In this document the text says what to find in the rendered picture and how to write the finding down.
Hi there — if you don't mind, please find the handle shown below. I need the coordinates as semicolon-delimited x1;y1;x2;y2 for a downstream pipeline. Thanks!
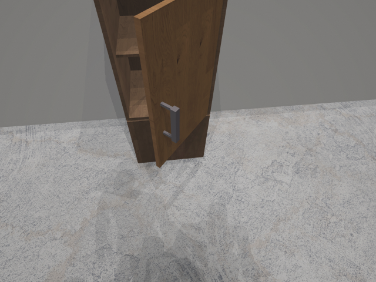
160;102;180;143

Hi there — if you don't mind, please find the cupboard door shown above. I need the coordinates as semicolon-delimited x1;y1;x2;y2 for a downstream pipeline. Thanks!
133;0;223;168

